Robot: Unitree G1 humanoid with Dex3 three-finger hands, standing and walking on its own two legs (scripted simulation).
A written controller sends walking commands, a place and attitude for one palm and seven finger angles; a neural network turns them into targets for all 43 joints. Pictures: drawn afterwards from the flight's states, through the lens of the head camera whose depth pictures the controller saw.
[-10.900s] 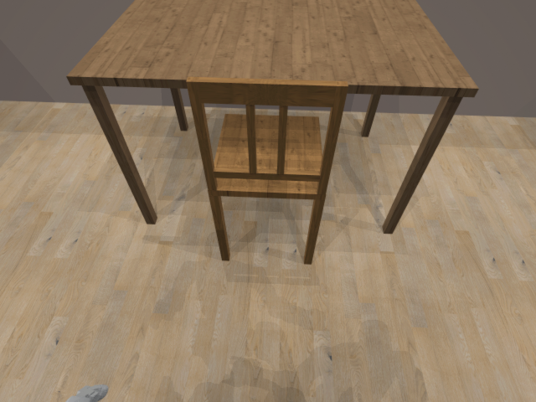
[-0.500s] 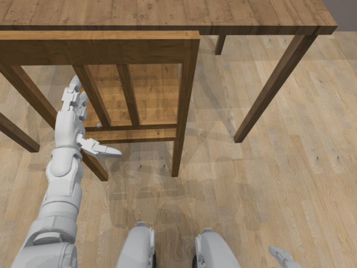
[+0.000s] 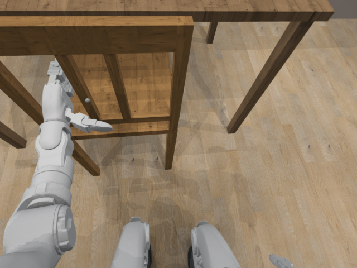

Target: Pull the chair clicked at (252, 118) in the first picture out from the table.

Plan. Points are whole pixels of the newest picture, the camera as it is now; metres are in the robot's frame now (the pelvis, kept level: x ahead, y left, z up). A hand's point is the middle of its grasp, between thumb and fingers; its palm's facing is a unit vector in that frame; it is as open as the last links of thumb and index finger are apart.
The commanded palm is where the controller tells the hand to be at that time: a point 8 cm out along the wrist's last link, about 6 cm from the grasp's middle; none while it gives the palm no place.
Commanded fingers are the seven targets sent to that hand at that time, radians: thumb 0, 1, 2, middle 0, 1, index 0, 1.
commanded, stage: push the fingers through the gap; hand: left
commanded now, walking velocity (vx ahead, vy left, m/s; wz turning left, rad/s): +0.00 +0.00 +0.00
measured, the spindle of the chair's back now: (82, 91) +0.51 +0.21 +0.02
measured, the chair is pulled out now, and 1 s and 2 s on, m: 0.00 0.00 0.03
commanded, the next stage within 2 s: hook a spindle and tug to test in 0.44 s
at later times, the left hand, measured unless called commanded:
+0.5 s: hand (86, 97) +0.48 +0.19 +0.03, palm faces +0.07 -1.00 -0.03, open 16.9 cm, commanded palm +0.46 +0.22 +0.03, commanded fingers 0.00 -0.50 0.30 -0.06 -0.08 -0.06 -0.08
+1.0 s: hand (91, 96) +0.48 +0.18 +0.03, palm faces +0.08 -1.00 -0.04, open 14.0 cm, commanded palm +0.45 +0.22 +0.03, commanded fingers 0.00 0.00 0.52 -0.48 -1.40 -0.48 -1.40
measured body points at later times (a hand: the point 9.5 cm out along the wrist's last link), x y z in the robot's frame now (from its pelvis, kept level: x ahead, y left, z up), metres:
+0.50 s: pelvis +0.01 +0.01 +0.00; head +0.15 +0.03 +0.43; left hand +0.47 +0.24 +0.04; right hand +0.06 -0.25 -0.11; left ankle +0.05 +0.11 -0.61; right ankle +0.01 -0.13 -0.61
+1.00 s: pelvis +0.01 +0.00 +0.00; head +0.15 +0.02 +0.43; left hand +0.47 +0.23 +0.04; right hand +0.06 -0.26 -0.12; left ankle +0.05 +0.11 -0.61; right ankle +0.01 -0.13 -0.61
